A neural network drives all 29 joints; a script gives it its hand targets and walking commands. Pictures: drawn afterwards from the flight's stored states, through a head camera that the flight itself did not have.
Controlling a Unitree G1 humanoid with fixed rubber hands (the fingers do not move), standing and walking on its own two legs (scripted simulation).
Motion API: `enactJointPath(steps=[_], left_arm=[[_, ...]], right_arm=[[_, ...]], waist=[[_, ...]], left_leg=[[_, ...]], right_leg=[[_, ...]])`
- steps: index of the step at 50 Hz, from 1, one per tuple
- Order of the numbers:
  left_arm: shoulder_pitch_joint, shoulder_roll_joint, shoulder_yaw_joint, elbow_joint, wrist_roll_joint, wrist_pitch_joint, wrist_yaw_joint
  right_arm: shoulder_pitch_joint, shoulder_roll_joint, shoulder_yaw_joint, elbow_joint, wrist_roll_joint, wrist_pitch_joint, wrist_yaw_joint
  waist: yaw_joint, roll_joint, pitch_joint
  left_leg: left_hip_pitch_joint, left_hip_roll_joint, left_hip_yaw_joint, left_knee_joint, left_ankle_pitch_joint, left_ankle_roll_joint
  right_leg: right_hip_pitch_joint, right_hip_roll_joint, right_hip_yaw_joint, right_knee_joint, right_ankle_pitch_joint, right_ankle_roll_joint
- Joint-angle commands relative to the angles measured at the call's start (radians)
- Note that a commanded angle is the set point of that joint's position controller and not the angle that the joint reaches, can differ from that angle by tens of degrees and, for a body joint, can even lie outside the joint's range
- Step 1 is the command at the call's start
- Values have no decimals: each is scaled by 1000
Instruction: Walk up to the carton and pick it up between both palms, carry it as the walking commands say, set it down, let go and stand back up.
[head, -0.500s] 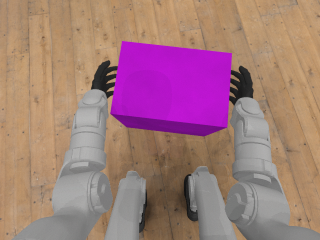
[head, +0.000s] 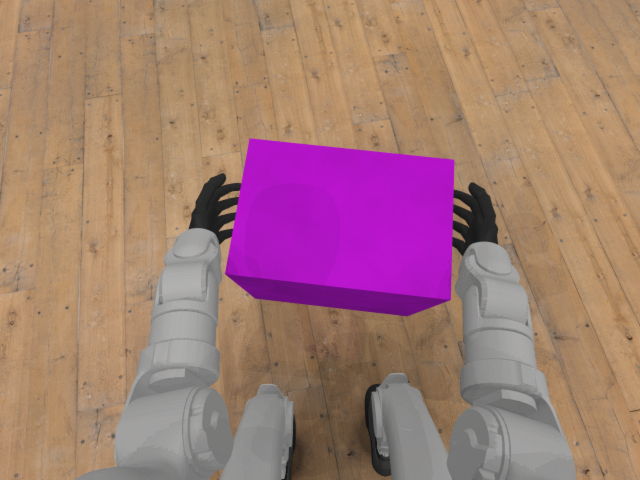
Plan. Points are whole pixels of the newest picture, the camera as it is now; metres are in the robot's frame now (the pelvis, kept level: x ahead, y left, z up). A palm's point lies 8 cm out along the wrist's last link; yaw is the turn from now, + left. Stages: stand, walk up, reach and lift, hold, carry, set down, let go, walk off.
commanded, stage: reach and lift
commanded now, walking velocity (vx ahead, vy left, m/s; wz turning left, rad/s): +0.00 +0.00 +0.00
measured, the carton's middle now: (339, 239) +0.43 -0.01 -0.12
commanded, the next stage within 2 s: none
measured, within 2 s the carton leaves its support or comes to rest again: neither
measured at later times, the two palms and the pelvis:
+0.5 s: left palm (183, 224) +0.40 +0.16 +0.03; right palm (508, 240) +0.37 -0.19 +0.03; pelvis +0.01 +0.00 +0.07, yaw +0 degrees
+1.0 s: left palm (162, 215) +0.38 +0.16 +0.10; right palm (555, 235) +0.35 -0.19 +0.10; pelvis +0.04 +0.00 +0.12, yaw +0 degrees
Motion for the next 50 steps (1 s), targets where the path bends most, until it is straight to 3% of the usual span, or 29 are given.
enactJointPath(steps=[1, 28, 43, 50], left_arm=[[-529, -966, -528, 2, -170, -31, -298], [-354, -952, -511, -56, -113, -6, -347], [-217, -969, -575, -106, -118, 18, -326], [-166, -955, -592, -133, -121, 36, -309]], right_arm=[[-522, 941, 615, 83, 150, 17, 360], [-342, 950, 610, -1, 70, 44, 394], [-209, 922, 657, -72, 81, 68, 403], [-163, 910, 664, -95, 90, 92, 392]], waist=[[1, 16, -703], [-18, 21, -461], [-25, 28, -367], [-21, 17, -289]], left_leg=[[323, -126, 31, -193, 258, 8], [643, -108, 9, -518, 318, 28], [887, -93, -16, -677, 455, 24], [986, -89, -24, -760, 445, 26]], right_leg=[[626, 141, -49, -104, 237, -14], [1019, 107, -19, -428, 321, -23], [1194, 112, -19, -576, 430, -31], [1275, 106, -9, -657, 427, -26]])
